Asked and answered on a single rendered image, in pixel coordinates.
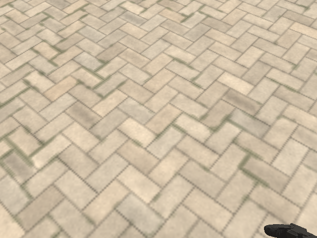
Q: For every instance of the right robot hand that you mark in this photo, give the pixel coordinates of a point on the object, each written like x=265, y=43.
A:
x=287, y=231

